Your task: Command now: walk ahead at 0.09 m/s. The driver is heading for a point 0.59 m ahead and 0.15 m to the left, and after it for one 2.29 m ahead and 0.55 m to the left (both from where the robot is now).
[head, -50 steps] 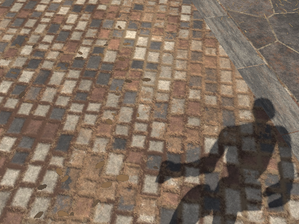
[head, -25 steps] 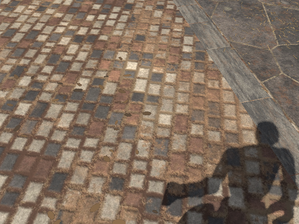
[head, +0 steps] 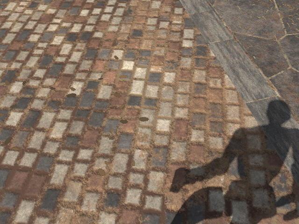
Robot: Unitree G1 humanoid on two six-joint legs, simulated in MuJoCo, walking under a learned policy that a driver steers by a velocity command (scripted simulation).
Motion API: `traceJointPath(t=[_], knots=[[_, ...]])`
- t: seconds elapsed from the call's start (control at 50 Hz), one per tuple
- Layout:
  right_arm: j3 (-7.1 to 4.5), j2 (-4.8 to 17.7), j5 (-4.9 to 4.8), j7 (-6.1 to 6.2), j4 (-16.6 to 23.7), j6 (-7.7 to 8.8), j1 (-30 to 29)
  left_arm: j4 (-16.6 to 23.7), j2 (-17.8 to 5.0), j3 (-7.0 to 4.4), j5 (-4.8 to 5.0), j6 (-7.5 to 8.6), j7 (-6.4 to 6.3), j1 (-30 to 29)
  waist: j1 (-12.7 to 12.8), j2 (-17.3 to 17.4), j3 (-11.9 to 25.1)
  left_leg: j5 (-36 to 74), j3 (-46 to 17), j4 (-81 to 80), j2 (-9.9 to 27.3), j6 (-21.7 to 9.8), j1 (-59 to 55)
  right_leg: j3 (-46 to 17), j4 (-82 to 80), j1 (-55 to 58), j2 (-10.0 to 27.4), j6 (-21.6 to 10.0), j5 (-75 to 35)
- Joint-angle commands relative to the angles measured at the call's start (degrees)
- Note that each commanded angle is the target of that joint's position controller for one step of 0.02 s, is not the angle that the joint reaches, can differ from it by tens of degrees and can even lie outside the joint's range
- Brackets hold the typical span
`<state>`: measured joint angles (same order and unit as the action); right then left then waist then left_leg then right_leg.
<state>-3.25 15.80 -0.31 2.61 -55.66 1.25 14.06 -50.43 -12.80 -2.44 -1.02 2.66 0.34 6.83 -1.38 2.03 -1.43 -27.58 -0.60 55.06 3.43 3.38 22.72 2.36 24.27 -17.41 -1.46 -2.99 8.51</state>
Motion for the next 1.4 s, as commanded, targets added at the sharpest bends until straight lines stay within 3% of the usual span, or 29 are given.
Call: traceJointPath(t=[0.02, 0.08, 0.12, 0.14, 0.16, 0.18, 0.22, 0.32, 0.46, 0.64, 0.68, 0.7, 0.74, 0.76, 0.8, 0.86, 0.9, 0.94, 0.96, 0.98, 1.0, 1.02, 1.04, 1.06, 1.1, 1.14, 1.26, 1.34, 1.4], knots=[[-0.40, 1.9, 0.38, 0.67, 1.0, -0.46, 4.7, 1.6, -6.7, -1.08, -0.66, 0.62, -0.61, -3.2, -1.8, -9.1, 6.4, 3.6, -1.3, -10.0, 1.4, 0.3, -5.2, -9.0, -7.3, 2.5, 12.5, -10.0, -24.4], [-0.33, 2.5, 0.39, 0.28, 0.9, -1.34, 3.0, 0.5, -8.1, -1.12, 0.36, -0.26, -1.05, -3.6, -1.9, -8.3, 7.0, 14.1, 0.3, -21.1, 0.0, -0.2, -12.1, -9.5, -8.0, 1.3, 12.3, -9.4, -13.4], [-0.35, 3.2, 1.42, -0.11, 0.8, -1.82, 1.9, -0.8, -6.6, -0.48, 1.10, -0.61, -0.84, -2.5, -2.4, -6.2, 4.5, 22.8, 0.0, -29.8, -0.1, -1.8, -17.7, -9.2, -8.4, -2.3, 9.9, -5.8, 1.7], [-0.54, 5.0, 1.90, -0.06, 1.6, -1.94, 0.6, -1.8, -5.3, 0.01, 0.68, -0.56, -0.64, -0.7, -1.4, -4.1, 2.9, 26.1, -3.2, -32.0, 2.8, -3.0, -19.3, -8.8, -7.9, -3.9, 8.1, -3.0, 9.0], [-1.03, 8.2, 1.37, 0.13, 2.3, -1.99, -1.0, -2.2, -5.5, -0.14, -0.02, -0.51, -0.44, 1.2, 1.3, 0.6, 0.9, 27.7, -4.2, -31.2, 4.9, -4.6, -17.7, -6.6, -6.7, -4.4, 4.7, -0.8, 13.4], [-1.39, 8.4, 0.58, -0.14, 1.3, -1.80, -2.8, -2.5, -4.8, -0.06, 0.01, -0.94, -0.83, 2.4, 2.7, 6.0, 0.0, 17.1, -3.7, -31.7, 3.5, -6.0, -11.3, -3.5, -6.0, -0.1, 2.1, 0.5, 11.2], [-0.62, 4.3, 0.96, -0.54, 1.0, -0.91, -4.2, -3.0, -6.4, -0.34, 0.41, -1.51, -1.56, 0.6, 1.4, 3.6, -0.7, 16.3, -2.7, -33.0, 1.9, -4.4, -8.8, -3.2, -3.3, 3.4, 2.3, 0.6, 5.8], [-0.59, 4.2, 0.55, -0.52, -0.8, -0.03, -3.7, -5.2, -6.2, -0.33, 0.77, -1.84, -1.66, 1.6, 1.1, 0.8, 3.1, 27.7, -1.5, -30.6, 0.9, -3.5, -13.4, -3.3, -1.3, 6.7, 3.1, -0.2, -6.6], [-0.49, 4.2, 0.44, -0.26, -2.4, -0.58, -4.5, -7.6, -6.5, -0.37, 0.98, -2.56, -1.77, 1.7, 1.2, -1.8, 3.2, 29.0, -0.8, -30.5, 0.3, -3.6, -13.7, -3.3, -0.6, 9.0, 3.4, -0.1, -10.7], [-0.31, 3.6, 0.52, 0.00, -4.2, -1.09, -4.4, -9.8, -6.9, -0.19, 0.95, -2.85, -1.99, 1.6, 1.3, -2.1, 1.8, 26.2, 0.0, -31.4, -0.4, -3.2, -13.4, -3.7, -1.3, 8.9, 3.7, 0.0, -8.9], [-0.30, 2.9, 0.17, 0.08, -5.2, -1.33, -3.0, -10.8, -7.3, -0.43, 1.38, -3.06, -2.10, 3.0, 1.5, -3.2, 1.9, 12.1, 2.6, -29.5, -2.7, -3.4, -12.1, -3.8, -2.4, 8.5, 3.0, -1.1, 7.6], [-0.35, 2.8, -0.10, 0.11, -5.0, -1.31, -3.5, -10.8, -8.7, -0.93, 1.78, -3.15, -2.17, 3.4, 2.0, -4.7, 0.1, 3.7, 4.1, -26.6, -4.1, -3.9, -8.8, -6.1, -4.0, 7.2, 4.1, -2.6, 20.9], [-0.15, 2.0, -0.25, -0.01, -3.0, -0.31, -6.6, -11.1, -11.6, -1.87, 2.21, -2.53, -2.19, 6.8, 4.0, -9.9, -4.6, -0.8, 5.6, -17.6, -4.8, -4.3, 0.7, -19.0, -11.9, 6.5, 12.9, -7.7, 38.6], [-0.05, 1.6, -0.60, -0.35, -2.0, 0.50, -8.1, -11.3, -13.0, -2.43, 2.27, -1.83, -2.23, 8.1, 4.6, -12.0, -6.6, 0.2, 4.1, -12.2, -3.3, -5.0, 3.6, -26.3, -15.2, 5.7, 17.9, -10.8, 40.9], [-0.50, 2.5, -1.34, -1.18, -0.9, 1.95, -9.6, -10.9, -12.2, -2.54, 1.64, 0.03, -2.18, 8.6, 4.8, -10.9, -8.1, -3.3, -0.3, -2.7, 0.3, -6.3, 11.3, -31.8, -16.9, 8.4, 22.3, -13.3, 35.4], [-1.00, 3.1, -1.76, -2.27, -0.8, 3.57, -9.1, -9.2, -10.7, -2.39, 2.69, 1.30, -1.92, 6.0, 3.0, -7.8, -5.5, -0.9, -0.6, -9.4, 2.9, -7.2, 11.0, -23.4, -15.3, 11.8, 19.2, -9.8, 24.1], [-0.95, 1.4, -1.40, -2.71, -2.5, 3.99, -5.6, -8.5, -11.6, -2.63, 3.11, 0.82, -1.64, 3.6, 0.3, -7.7, -3.2, 7.2, 4.3, -20.1, -0.2, -6.5, -3.4, -14.3, -12.9, 4.3, 14.0, -7.5, 18.4], [-1.75, 1.6, -1.03, -2.67, -6.8, 3.46, 3.9, -8.4, -10.9, -2.45, 3.01, 0.23, -1.31, 4.0, -3.1, -6.1, -0.3, 15.3, 8.5, -24.2, -5.1, -4.9, -19.9, -9.1, -6.3, -4.8, 10.0, -6.2, 16.2], [-2.31, 2.6, -0.99, -2.48, -7.9, 3.15, 8.9, -8.2, -8.7, -1.70, 2.68, 0.49, -1.16, 3.3, -5.4, -3.0, 0.7, 13.7, 5.2, -26.2, -3.6, -5.8, -25.8, -6.2, 1.9, -8.7, 7.8, -4.4, 11.8], [-3.24, 7.3, -0.68, -1.99, -8.3, 3.20, 15.2, -6.9, -4.1, -0.34, 1.49, 0.85, -0.79, 2.3, -7.1, 11.2, 2.9, 7.2, -13.6, -34.9, 9.4, -10.1, -30.6, 0.6, 23.8, -15.7, 2.9, 0.0, 14.0], [-3.10, 10.6, 0.06, -2.99, -8.8, 4.05, 19.2, -4.4, -3.3, -0.37, 2.29, 1.82, -1.02, 1.8, -6.6, 18.6, 4.6, -3.8, -39.2, -45.5, 19.2, -18.5, -33.8, -2.3, 37.9, -26.5, -2.5, 0.7, 25.3], [-2.08, 8.5, 0.16, -3.28, -7.7, 5.09, 13.5, -4.1, -6.2, -0.96, 3.79, 2.64, -0.83, 0.6, -3.9, 10.1, 0.1, -11.0, -39.9, -45.9, 20.7, -19.3, -30.0, -7.1, 46.2, -31.8, 2.3, -0.6, 22.5], [-1.27, 6.0, 0.02, -3.55, -5.9, 5.74, 8.7, -3.8, -7.4, -1.11, 4.28, 3.20, -0.41, 0.0, -2.4, 6.1, -3.0, -10.3, -33.2, -45.9, 18.5, -17.3, -27.1, -7.4, 47.2, -34.1, 5.0, -2.1, 15.8], [-0.68, 5.1, 0.11, -3.89, -4.6, 5.97, 5.2, -4.7, -7.6, -1.36, 3.85, 3.36, -0.43, 0.8, -0.8, 3.6, -3.9, -3.9, -26.5, -46.2, 15.7, -15.2, -24.4, -6.4, 45.6, -32.5, 7.0, -2.4, 10.3], [0.15, 3.1, 0.43, -3.95, -3.7, 5.74, 3.7, -5.3, -7.9, -1.99, 2.68, 3.02, -0.43, 1.1, 0.6, 3.5, -4.1, 10.5, -16.0, -47.3, 11.6, -12.4, -20.5, -5.7, 38.5, -26.9, 9.1, -1.6, 3.6], [0.34, 2.9, 0.71, -3.32, -4.6, 5.44, 7.4, -5.3, -6.3, -1.96, 2.23, 2.41, -0.17, 0.1, 0.0, 3.7, -3.3, 21.7, -10.3, -47.6, 9.5, -12.5, -21.1, -3.6, 34.2, -25.4, 8.6, -0.1, 0.0], [-0.02, 4.7, 0.46, -1.53, -4.5, 4.69, 11.5, -0.4, -3.1, -0.79, 2.29, 2.09, 0.75, -12.8, -2.4, 2.4, -5.3, 28.8, -2.9, -50.3, 7.8, -12.7, -19.5, -0.2, 13.9, -22.1, 5.8, 2.1, -11.7], [-0.51, 4.5, -0.19, -1.42, -5.5, 4.10, 14.4, 2.0, -3.5, -0.31, 2.63, 2.54, 1.94, -17.9, -2.8, 2.2, -7.4, 31.4, -1.5, -49.5, 10.1, -12.9, -24.4, -0.2, 7.6, -21.7, 5.0, 0.3, -12.2], [-1.35, 6.0, -0.31, -1.24, -5.1, 3.32, 13.0, 2.8, -5.8, -1.04, 2.71, 3.16, 2.70, -16.2, 0.0, 3.4, -4.7, 46.6, -0.5, -43.5, 11.9, -11.8, -30.0, 0.5, 5.1, -16.7, 3.2, -2.1, -7.3]])
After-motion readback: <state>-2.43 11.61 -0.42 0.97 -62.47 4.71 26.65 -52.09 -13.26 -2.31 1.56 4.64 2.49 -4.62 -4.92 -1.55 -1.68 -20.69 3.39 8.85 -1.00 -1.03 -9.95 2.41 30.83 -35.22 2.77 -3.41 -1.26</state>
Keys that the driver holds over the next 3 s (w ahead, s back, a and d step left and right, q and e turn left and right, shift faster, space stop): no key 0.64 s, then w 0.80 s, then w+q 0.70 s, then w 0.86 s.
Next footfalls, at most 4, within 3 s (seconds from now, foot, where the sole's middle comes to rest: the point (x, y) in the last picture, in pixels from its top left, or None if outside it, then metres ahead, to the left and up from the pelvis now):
0.14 left None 0.09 0.14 -0.78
0.96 left None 0.17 0.16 -0.78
1.46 right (175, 207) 0.55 -0.07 -0.78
2.00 left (117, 155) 0.83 0.20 -0.78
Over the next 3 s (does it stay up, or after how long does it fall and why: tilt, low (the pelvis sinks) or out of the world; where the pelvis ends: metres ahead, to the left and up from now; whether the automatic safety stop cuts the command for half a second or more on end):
stays up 1.23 0.27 -0.01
